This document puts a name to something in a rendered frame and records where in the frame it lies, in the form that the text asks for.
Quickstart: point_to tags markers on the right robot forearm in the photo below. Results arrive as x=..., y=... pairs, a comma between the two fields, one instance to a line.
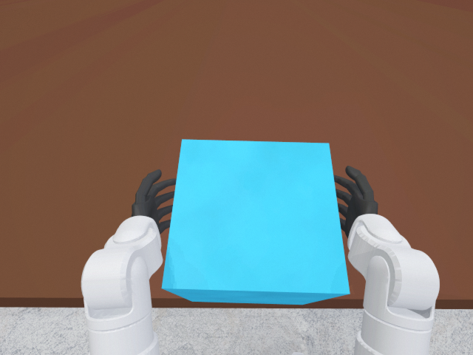
x=402, y=285

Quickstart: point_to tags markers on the left robot forearm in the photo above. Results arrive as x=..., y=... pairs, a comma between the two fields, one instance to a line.
x=116, y=290

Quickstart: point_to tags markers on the carton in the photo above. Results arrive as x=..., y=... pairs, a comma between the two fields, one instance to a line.
x=255, y=222

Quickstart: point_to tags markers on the left robot hand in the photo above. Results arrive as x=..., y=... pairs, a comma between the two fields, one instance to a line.
x=146, y=203

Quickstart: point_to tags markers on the right robot hand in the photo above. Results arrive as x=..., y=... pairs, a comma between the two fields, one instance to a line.
x=361, y=201

